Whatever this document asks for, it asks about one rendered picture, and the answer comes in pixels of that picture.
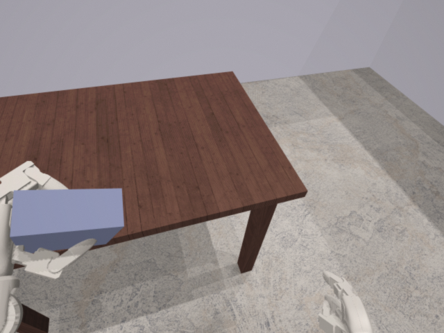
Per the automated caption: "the sponge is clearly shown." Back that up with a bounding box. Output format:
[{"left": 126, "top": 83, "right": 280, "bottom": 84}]
[{"left": 10, "top": 188, "right": 124, "bottom": 253}]

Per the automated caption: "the robot right hand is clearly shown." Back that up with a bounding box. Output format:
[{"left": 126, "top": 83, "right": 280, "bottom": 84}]
[{"left": 318, "top": 271, "right": 374, "bottom": 333}]

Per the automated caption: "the table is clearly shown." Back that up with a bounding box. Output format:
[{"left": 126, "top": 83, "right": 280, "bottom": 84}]
[{"left": 0, "top": 71, "right": 308, "bottom": 333}]

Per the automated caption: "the robot left hand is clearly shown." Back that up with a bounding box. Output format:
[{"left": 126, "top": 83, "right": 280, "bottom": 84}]
[{"left": 0, "top": 161, "right": 97, "bottom": 280}]

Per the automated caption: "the robot left forearm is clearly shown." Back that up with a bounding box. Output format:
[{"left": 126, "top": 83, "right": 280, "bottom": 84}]
[{"left": 0, "top": 275, "right": 23, "bottom": 333}]

